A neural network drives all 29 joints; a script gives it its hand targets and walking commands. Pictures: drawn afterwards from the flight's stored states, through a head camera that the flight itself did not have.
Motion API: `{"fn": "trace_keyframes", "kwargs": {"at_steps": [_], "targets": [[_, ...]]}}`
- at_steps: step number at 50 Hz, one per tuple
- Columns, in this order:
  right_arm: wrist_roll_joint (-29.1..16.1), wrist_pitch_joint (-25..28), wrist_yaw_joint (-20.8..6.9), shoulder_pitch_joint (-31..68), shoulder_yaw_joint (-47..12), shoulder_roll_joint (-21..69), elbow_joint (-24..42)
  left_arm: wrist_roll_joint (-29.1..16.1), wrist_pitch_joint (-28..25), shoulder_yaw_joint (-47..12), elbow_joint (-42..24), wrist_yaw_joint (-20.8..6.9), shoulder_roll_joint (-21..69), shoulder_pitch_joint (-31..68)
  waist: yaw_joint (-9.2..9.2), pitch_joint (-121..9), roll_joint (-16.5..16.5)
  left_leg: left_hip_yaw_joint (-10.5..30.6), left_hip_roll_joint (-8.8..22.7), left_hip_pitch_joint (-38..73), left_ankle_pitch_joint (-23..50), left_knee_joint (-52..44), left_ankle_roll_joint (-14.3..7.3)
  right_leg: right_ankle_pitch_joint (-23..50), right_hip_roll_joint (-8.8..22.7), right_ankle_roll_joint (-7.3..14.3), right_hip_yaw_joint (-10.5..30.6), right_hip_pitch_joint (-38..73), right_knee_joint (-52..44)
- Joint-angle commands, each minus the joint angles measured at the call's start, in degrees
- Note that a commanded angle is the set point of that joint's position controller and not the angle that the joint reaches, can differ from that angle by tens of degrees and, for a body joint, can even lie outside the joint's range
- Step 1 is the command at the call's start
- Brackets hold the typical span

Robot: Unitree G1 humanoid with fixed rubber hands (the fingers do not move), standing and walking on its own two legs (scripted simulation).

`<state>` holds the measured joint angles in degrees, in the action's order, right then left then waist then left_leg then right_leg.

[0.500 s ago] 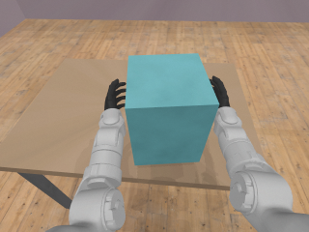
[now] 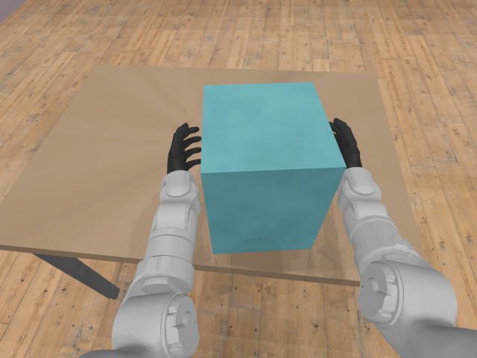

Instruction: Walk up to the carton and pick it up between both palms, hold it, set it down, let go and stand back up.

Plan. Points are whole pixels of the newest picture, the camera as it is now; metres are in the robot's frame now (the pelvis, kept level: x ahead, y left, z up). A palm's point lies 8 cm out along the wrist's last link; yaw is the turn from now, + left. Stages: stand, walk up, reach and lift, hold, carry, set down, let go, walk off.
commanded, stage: set down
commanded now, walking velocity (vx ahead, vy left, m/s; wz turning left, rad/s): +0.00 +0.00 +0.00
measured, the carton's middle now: (260, 171) +0.43 +0.03 +0.02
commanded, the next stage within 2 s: none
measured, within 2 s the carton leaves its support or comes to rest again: rests again in 0.50 s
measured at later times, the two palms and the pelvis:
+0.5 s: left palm (186, 174) +0.40 +0.16 +0.04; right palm (341, 159) +0.45 -0.12 +0.04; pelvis +0.00 +0.00 +0.00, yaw +0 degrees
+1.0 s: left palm (187, 178) +0.39 +0.16 +0.04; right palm (344, 161) +0.45 -0.13 +0.04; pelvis -0.01 -0.01 +0.00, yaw +0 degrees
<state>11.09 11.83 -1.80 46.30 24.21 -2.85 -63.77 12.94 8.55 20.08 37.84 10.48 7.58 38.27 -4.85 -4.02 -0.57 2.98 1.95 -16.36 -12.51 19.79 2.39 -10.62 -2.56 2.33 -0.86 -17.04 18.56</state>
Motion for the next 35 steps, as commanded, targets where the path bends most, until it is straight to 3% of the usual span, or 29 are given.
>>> {"fn": "trace_keyframes", "kwargs": {"at_steps": [1, 2, 3, 4, 6, 7, 8, 9, 10, 11, 13, 14, 15, 16, 17, 18, 19, 21, 22, 24, 26, 27, 28, 29, 30, 31, 33, 34, 35], "targets": [[5.6, 5.1, -8.7, 43.7, -8.6, 20.0, 8.5, 5.7, -6.5, -11.5, -3.3, -3.1, 29.8, 36.0, -3.00, -43.8, 1.1, -6.6, 1.7, 12.6, 43.6, 6.2, 2.5, 30.0, -0.5, 0.1, -6.2, 4.5, -0.4], [4.9, 5.9, -9.0, 44.5, -8.5, 18.7, 7.4, 5.3, -6.9, -12.6, -3.6, -3.0, 30.4, 34.8, -3.16, -44.2, -0.4, -6.5, 1.6, 13.4, 46.2, 6.9, 2.9, 30.6, -0.8, 0.3, -6.5, 2.9, 0.5], [5.8, 6.4, -9.1, 44.0, -8.3, 18.6, 7.9, 5.0, -7.5, -11.6, -3.8, -2.9, 30.0, 35.3, -3.47, -44.5, 3.2, -6.8, 1.6, 10.9, 44.0, 6.4, 2.5, 32.8, -0.7, -0.2, -6.5, 4.6, 0.3], [6.2, 6.5, -8.7, 44.5, -8.2, 19.4, 7.3, 4.6, -7.9, -11.8, -4.0, -3.1, 29.9, 36.3, -3.17, -45.3, 2.7, -7.0, 1.7, 10.9, 44.5, 6.4, 2.1, 33.6, -0.3, 0.2, -5.8, 4.5, -0.4], [6.1, 7.2, -9.1, 43.9, -8.0, 18.0, 4.8, 5.2, -8.5, -12.4, -4.4, -2.4, 31.3, 34.5, -3.72, -47.3, 1.5, -7.0, 2.0, 11.9, 49.4, 8.0, 3.2, 34.1, -0.9, 1.0, -6.8, 3.8, 0.1], [6.1, 7.6, -9.1, 43.2, -8.2, 19.2, 4.6, 4.9, -8.9, -12.0, -2.7, -2.9, 30.5, 34.4, -3.91, -47.6, 2.1, -7.4, 1.7, 8.9, 47.7, 7.8, 2.4, 35.6, -0.5, 1.2, -5.7, 5.1, -0.3], [6.0, 7.8, -9.1, 43.7, -10.0, 18.5, 5.4, 5.0, -9.0, -11.0, -0.5, -3.0, 30.1, 31.1, -4.98, -45.6, 2.9, -7.4, 1.6, 8.6, 46.4, 7.0, 1.9, 37.7, 0.0, 0.3, -5.5, 5.8, 1.0], [6.6, 8.6, -8.5, 44.4, -9.6, 19.3, 6.3, 4.8, -9.4, -11.1, 0.2, -3.5, 30.2, 31.4, -3.43, -46.1, 5.8, -7.8, 0.9, 4.2, 44.2, 6.7, 1.2, 42.7, 0.3, -1.0, -5.2, 9.5, 2.6], [6.1, 8.8, -8.6, 44.1, -12.5, 20.3, 6.9, 5.3, -10.3, -10.3, 0.9, -3.8, 28.9, 30.8, -6.06, -47.0, 7.3, -9.1, -0.2, -2.3, 40.5, 5.3, 0.4, 47.9, 1.3, -1.4, -4.1, 15.9, 4.7], [6.9, 9.0, -8.5, 44.8, -11.6, 21.1, 8.0, 6.0, -10.9, -8.9, 1.9, -3.9, 29.0, 32.4, -5.65, -46.4, 7.9, -10.2, -1.4, -9.8, 33.5, 3.0, -0.7, 50.9, 2.1, -2.5, -3.7, 21.7, 6.9], [7.8, 9.5, -8.1, 43.5, -10.8, 21.3, 4.1, 6.2, -11.8, -8.9, 0.6, -4.5, 27.7, 31.8, -4.52, -44.5, 8.0, -10.3, -1.7, -15.4, 30.1, 1.0, -1.5, 56.6, 3.4, -3.7, -3.5, 25.3, 9.5], [6.7, 9.6, -7.8, 42.7, -12.4, 21.9, 3.1, 5.9, -12.2, -9.2, -0.6, -4.5, 28.3, 30.7, -5.32, -45.3, 7.2, -9.6, -1.0, -13.3, 32.5, 1.3, -1.3, 56.8, 3.0, -3.5, -3.8, 23.9, 10.1], [7.8, 9.9, -7.9, 42.5, -11.4, 21.2, 2.0, 5.8, -12.6, -10.0, -0.4, -4.3, 29.3, 32.6, -4.19, -45.3, 6.5, -9.7, -1.1, -14.5, 33.8, 1.5, -1.0, 58.5, 2.8, -3.7, -4.2, 23.6, 11.2], [7.5, 10.1, -7.5, 40.0, -13.7, 23.7, 2.8, 6.4, -12.9, -9.4, 0.7, -4.7, 29.1, 29.9, -5.13, -45.2, 7.7, -9.8, -1.3, -15.7, 33.3, 1.4, -1.7, 63.0, 3.1, -4.1, -3.7, 25.6, 11.3], [7.8, 10.4, -7.5, 41.6, -12.6, 22.4, 3.7, 5.9, -13.0, -9.5, 2.9, -5.2, 28.6, 30.8, -4.15, -45.8, 8.3, -9.9, -1.3, -20.3, 30.1, -0.7, -2.0, 63.1, 3.9, -4.2, -3.6, 28.7, 11.8], [8.3, 10.5, -7.7, 39.4, -11.6, 23.4, 1.1, 4.8, -13.4, -12.2, 0.9, -5.1, 30.7, 31.6, -1.48, -48.2, 7.3, -9.3, -0.9, -19.3, 29.9, -1.6, -2.2, 63.9, 3.4, -4.2, -3.8, 28.0, 12.1], [8.2, 10.9, -7.8, 41.0, -12.5, 22.6, 3.2, 5.8, -13.7, -10.3, 2.2, -5.1, 29.3, 30.6, -3.42, -48.1, 7.6, -9.4, -0.9, -20.8, 29.9, -1.3, -2.1, 61.9, 3.5, -4.2, -3.8, 28.4, 12.1], [7.7, 10.7, -7.9, 41.1, -12.4, 22.5, 1.3, 6.0, -14.4, -9.9, 2.3, -4.9, 29.2, 30.1, -4.66, -47.5, 5.8, -9.3, -0.7, -14.4, 35.8, 2.1, -0.9, 57.5, 2.6, -3.7, -4.2, 22.5, 11.2], [6.8, 10.9, -7.9, 40.3, -13.3, 21.4, 1.7, 5.1, -13.9, -10.9, 3.4, -5.0, 29.3, 28.3, -3.72, -46.5, 4.9, -9.3, -0.5, -12.1, 35.9, 2.0, -0.9, 54.5, 2.9, -3.2, -4.4, 19.7, 9.7], [5.7, 10.9, -8.2, 40.3, -13.5, 21.3, 1.2, 5.6, -13.8, -11.3, 2.7, -4.8, 30.2, 28.9, -4.89, -48.7, 3.3, -9.2, 0.0, -8.2, 38.3, 3.2, -0.1, 49.8, 1.8, -2.3, -5.0, 15.8, 8.8], [7.3, 10.9, -8.3, 38.8, -10.2, 18.7, -2.3, 4.7, -14.1, -13.1, 1.0, -4.1, 31.4, 28.9, -1.97, -48.4, 1.4, -7.4, 0.7, -0.8, 44.3, 5.4, 1.2, 43.4, 0.7, -1.0, -5.4, 9.7, 6.9], [7.3, 10.8, -8.7, 38.0, -8.7, 17.5, -2.9, 4.7, -13.6, -13.1, 1.2, -3.8, 31.4, 28.7, -2.57, -49.7, -0.3, -7.6, 1.8, 4.5, 47.8, 7.0, 2.4, 36.1, 0.0, 0.3, -6.6, 4.6, 3.9], [7.6, 10.6, -8.6, 37.8, -9.4, 18.1, -1.8, 4.9, -13.6, -12.0, 1.4, -4.0, 31.1, 28.2, -3.12, -47.0, 0.2, -7.5, 2.3, 6.5, 48.4, 7.6, 2.2, 34.7, -0.4, 0.5, -6.5, 2.5, 2.3], [7.0, 10.4, -8.8, 38.8, -9.9, 18.1, -3.5, 4.4, -13.9, -12.0, 1.5, -4.0, 30.8, 29.1, -3.81, -47.2, 1.9, -7.6, 2.2, 4.8, 46.4, 7.6, 1.9, 35.8, 0.2, 0.5, -5.7, 3.2, 1.7], [7.8, 10.7, -8.4, 38.5, -7.6, 16.9, -3.8, 4.2, -14.2, -12.6, 2.0, -4.0, 30.2, 31.3, -1.96, -47.4, 1.7, -8.0, 1.3, 3.3, 43.3, 7.0, 2.2, 37.0, 0.5, 0.5, -5.8, 5.5, 1.9], [6.5, 10.3, -8.3, 39.3, -9.9, 17.3, -1.8, 5.5, -13.9, -9.9, 4.1, -4.0, 29.2, 28.8, -3.76, -45.1, 2.3, -7.8, 1.2, 1.9, 41.3, 6.7, 1.3, 39.0, 0.9, -0.9, -4.8, 6.4, 4.0], [7.8, 10.1, -8.2, 40.5, -9.5, 18.1, -2.4, 5.8, -14.3, -7.9, 3.5, -4.6, 27.8, 29.6, -4.30, -46.1, 5.6, -8.5, 0.8, -1.3, 35.6, 4.5, -0.1, 39.8, 1.3, -2.0, -4.9, 10.4, 4.6], [8.4, 10.2, -8.0, 40.4, -7.8, 15.2, -1.2, 5.3, -15.0, -7.7, 5.0, -4.2, 24.0, 30.5, -3.34, -48.5, 7.1, -9.0, 0.6, -2.5, 34.2, 3.7, -0.1, 40.3, 1.1, -2.3, -4.9, 11.8, 4.8], [8.5, 10.2, -7.7, 40.3, -7.6, 16.2, -1.5, 6.1, -15.2, -6.9, 5.1, -4.2, 24.6, 31.4, -3.23, -45.5, 5.7, -8.7, 0.4, -3.3, 33.9, 4.0, -0.1, 40.6, 1.4, -2.3, -4.7, 11.5, 5.5]]}}
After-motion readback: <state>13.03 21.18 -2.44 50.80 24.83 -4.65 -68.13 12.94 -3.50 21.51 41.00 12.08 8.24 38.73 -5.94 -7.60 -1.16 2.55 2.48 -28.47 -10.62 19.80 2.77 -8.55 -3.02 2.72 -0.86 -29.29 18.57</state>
